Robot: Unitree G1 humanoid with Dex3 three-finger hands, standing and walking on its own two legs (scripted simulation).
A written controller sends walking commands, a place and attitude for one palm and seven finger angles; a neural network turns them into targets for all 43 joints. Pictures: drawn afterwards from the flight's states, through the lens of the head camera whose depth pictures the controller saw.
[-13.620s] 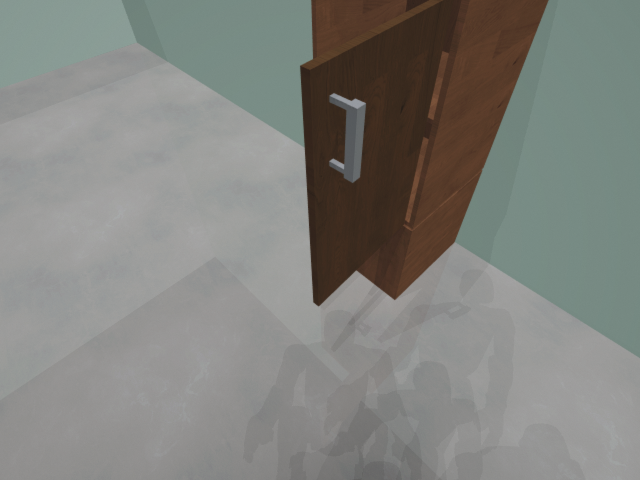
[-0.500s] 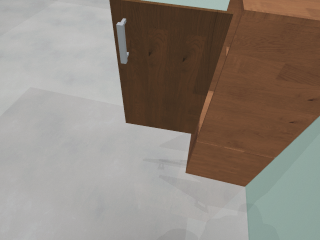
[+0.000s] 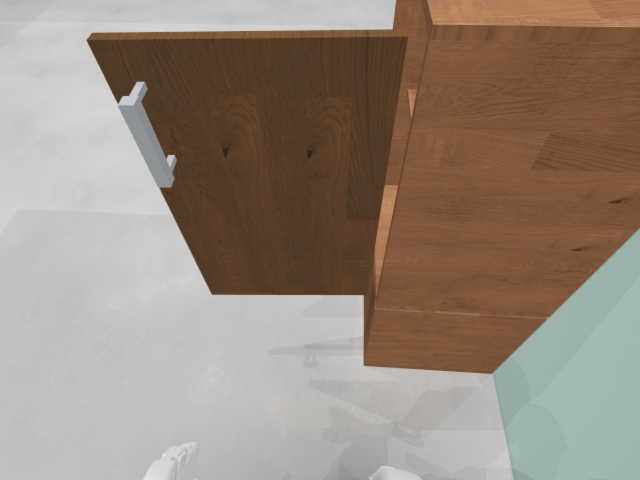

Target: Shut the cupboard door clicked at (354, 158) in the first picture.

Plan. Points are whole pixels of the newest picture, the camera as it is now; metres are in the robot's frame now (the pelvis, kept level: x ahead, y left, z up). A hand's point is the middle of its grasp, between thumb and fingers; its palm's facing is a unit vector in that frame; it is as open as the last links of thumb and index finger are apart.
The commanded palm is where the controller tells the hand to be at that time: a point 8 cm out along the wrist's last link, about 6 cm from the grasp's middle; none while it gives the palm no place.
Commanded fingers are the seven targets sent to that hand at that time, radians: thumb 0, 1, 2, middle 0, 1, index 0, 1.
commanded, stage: come to a stop and stand still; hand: left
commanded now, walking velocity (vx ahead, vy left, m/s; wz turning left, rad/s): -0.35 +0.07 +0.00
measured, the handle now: (153, 137) +0.51 +0.23 +0.15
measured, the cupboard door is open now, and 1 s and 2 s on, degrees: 93 93 93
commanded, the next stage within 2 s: look again from close up in 1.12 s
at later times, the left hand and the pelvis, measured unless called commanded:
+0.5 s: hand out of the picture +0.07 +0.23 -0.17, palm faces +0.09 -0.97 -0.21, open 7.4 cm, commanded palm none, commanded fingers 0.00 0.90 0.90 -0.20 -0.30 -0.20 -0.30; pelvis +0.04 +0.03 +0.01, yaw +1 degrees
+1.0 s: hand out of the picture +0.03 +0.15 -0.16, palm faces +0.04 -0.98 -0.20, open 7.3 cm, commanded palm none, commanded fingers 0.00 0.90 0.90 -0.20 -0.30 -0.20 -0.30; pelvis +0.00 -0.03 +0.01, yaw +1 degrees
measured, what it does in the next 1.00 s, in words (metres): steps on the spot: left foot, then right foot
